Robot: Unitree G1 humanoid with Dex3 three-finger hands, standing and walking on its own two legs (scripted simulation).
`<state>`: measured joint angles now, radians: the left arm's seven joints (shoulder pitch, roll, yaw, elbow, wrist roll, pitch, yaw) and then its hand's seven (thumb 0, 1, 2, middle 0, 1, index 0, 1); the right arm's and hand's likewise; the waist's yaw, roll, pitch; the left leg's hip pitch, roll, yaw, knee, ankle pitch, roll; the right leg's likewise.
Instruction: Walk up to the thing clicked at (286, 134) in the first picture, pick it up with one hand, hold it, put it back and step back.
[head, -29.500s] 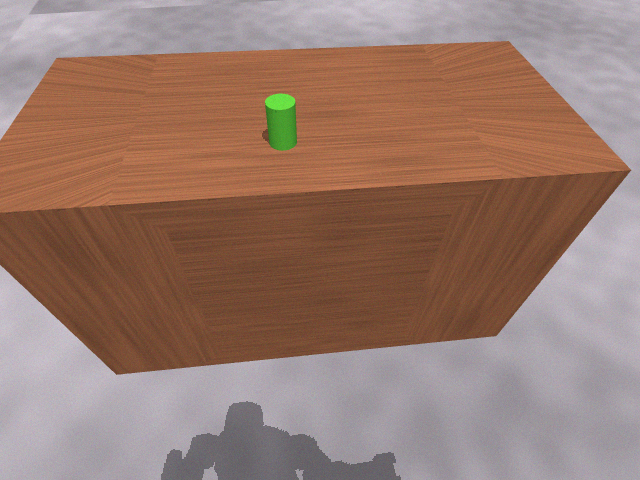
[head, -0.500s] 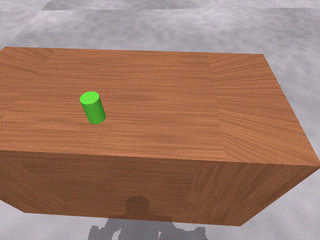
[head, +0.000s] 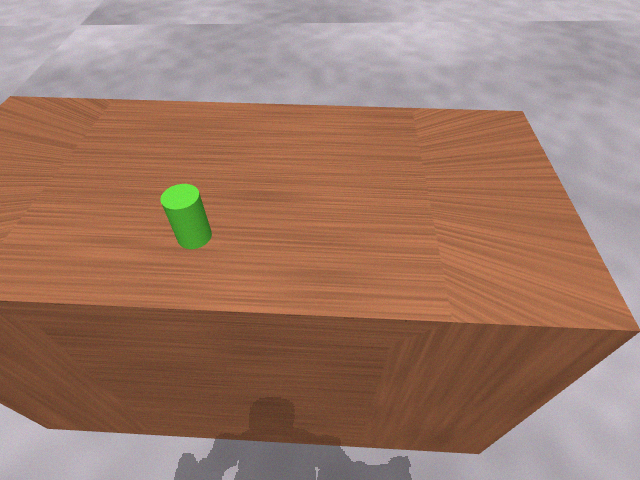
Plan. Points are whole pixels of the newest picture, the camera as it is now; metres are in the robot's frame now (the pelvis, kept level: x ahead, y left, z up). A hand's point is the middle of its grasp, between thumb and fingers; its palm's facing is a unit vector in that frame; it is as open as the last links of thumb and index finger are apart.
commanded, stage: stand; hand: left
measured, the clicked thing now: (187, 217) +0.50 +0.23 +0.01
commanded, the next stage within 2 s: step back in 0.02 s
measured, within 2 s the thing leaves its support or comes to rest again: neither
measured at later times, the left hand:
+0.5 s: hand out of the picture +0.05 +0.33 -0.18, palm faces +0.00 -0.94 -0.33, open 7.3 cm
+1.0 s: hand out of the picture -0.15 +0.32 -0.16, palm faces -0.06 -0.91 -0.40, open 7.3 cm
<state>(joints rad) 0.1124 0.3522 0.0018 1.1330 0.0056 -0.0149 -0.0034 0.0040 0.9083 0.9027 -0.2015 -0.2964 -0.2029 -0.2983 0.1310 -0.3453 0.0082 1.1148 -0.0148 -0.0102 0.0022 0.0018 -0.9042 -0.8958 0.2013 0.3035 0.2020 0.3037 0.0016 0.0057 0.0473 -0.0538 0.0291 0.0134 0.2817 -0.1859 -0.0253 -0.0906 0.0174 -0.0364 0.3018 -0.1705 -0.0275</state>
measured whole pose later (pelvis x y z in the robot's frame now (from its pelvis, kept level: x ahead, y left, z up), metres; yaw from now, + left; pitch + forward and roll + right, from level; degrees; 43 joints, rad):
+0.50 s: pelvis -0.09 +0.07 -0.02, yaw +1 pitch -1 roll -2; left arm 0.02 0.41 0.07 0.90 0.00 0.08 0.02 0.00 0.91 0.90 -0.20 -0.30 -0.20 -0.30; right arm 0.17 -0.35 -0.04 0.95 -0.04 0.03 0.00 0.00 -0.90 -0.90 0.20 0.30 0.20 0.30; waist -0.02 -0.07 0.20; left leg -0.27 -0.02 -0.02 0.58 -0.29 0.05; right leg -0.48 0.11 0.18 1.12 -0.50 -0.01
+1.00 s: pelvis -0.23 +0.05 -0.02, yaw -5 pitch -2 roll +2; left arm 0.23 0.36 0.08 0.87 0.03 0.07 -0.03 0.00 0.91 0.90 -0.20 -0.30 -0.20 -0.30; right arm 0.12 -0.40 -0.06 0.88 -0.01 0.05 -0.01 0.00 -0.90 -0.90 0.20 0.30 0.20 0.30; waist 0.04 0.01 0.14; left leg -0.51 -0.07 -0.06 0.90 -0.43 -0.02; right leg -0.21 0.00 0.02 0.62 -0.37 -0.04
